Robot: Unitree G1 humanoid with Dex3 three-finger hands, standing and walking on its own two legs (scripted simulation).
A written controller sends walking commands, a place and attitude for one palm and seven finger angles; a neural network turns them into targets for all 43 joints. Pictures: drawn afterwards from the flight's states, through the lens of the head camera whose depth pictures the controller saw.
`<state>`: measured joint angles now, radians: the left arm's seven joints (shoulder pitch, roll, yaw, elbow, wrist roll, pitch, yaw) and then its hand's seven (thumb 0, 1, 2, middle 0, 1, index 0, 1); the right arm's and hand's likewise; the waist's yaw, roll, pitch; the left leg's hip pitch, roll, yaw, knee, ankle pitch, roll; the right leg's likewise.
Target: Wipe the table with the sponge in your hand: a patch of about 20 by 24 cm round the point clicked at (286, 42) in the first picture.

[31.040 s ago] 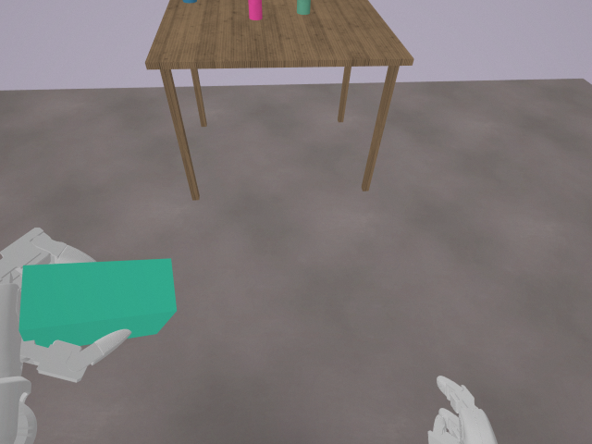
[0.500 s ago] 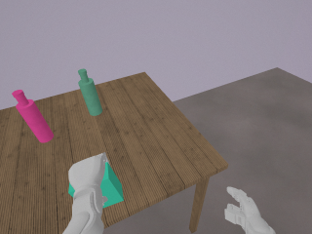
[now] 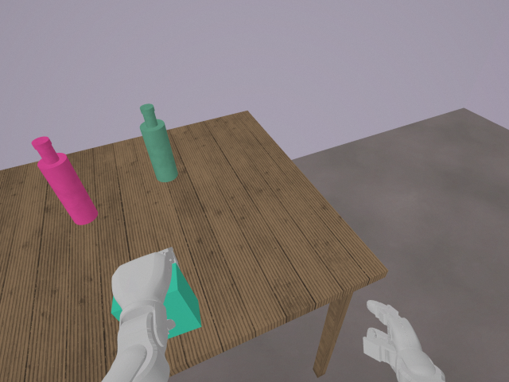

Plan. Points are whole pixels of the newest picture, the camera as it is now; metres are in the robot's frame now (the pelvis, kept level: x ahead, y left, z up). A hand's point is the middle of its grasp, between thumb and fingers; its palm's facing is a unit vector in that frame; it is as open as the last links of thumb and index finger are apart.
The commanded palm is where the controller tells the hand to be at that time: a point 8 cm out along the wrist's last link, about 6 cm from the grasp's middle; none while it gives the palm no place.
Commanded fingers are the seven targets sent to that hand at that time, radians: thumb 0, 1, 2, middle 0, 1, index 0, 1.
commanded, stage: wipe forward along the middle lane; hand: left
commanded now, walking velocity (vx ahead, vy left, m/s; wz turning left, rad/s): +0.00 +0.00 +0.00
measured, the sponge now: (164, 311) +0.24 +0.21 -0.03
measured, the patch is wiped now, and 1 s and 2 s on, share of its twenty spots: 0.95 1.00 1.00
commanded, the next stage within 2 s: slide back across to the first lane in 1.44 s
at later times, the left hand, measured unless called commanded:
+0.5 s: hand (155, 272) +0.28 +0.23 +0.01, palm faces -0.07 -0.07 -1.00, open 9.7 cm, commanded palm +0.26 +0.24 +0.04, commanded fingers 0.00 0.10 1.30 -1.20 -1.60 -1.20 -1.60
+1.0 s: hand (145, 251) +0.32 +0.27 +0.01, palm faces -0.08 -0.03 -1.00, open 9.7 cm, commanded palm +0.30 +0.28 +0.04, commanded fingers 0.00 0.10 1.30 -1.20 -1.60 -1.20 -1.60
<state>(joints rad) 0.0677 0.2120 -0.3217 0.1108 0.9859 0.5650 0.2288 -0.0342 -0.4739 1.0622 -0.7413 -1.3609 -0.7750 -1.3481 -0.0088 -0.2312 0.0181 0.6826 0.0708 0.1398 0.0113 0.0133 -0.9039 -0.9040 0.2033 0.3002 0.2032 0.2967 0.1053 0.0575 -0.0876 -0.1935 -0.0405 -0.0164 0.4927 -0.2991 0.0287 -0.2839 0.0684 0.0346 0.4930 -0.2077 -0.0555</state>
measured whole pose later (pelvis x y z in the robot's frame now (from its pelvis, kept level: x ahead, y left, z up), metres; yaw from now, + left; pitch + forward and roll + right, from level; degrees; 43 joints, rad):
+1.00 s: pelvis -0.02 -0.04 -0.01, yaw +1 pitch +9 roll +1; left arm -0.41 0.42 -0.03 0.77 0.95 0.27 0.27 -0.01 -0.52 1.09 -0.77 -1.35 -0.81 -1.33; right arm 0.15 -0.28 -0.01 0.73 0.08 0.08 -0.06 0.01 -0.90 -0.90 0.20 0.30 0.20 0.30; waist 0.01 0.06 -0.12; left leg -0.48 -0.01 -0.06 0.62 -0.31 0.01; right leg -0.55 0.11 -0.01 0.58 -0.19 -0.11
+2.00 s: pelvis +0.01 +0.02 -0.01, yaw +0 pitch +11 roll -1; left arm -0.51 0.44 0.02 0.87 1.00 0.24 0.31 0.00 -0.52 1.10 -0.77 -1.35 -0.81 -1.34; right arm 0.18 -0.25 0.00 0.71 0.08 0.10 -0.02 0.01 -0.90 -0.90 0.21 0.30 0.20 0.30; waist -0.01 0.03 -0.14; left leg -0.45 -0.05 -0.03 0.58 -0.32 0.05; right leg -0.50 0.06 0.02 0.51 -0.20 -0.03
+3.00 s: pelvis +0.02 +0.03 -0.01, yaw +2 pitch +7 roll -1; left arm -0.07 0.40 -0.06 0.31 0.97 0.37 0.25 0.00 -0.46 1.06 -0.73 -1.37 -0.76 -1.36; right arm 0.10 -0.26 0.00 0.68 0.07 0.09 -0.02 0.01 -0.90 -0.90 0.20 0.30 0.20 0.30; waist 0.09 0.06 -0.12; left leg -0.35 -0.07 -0.05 0.58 -0.35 0.06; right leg -0.41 0.05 0.01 0.53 -0.25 -0.02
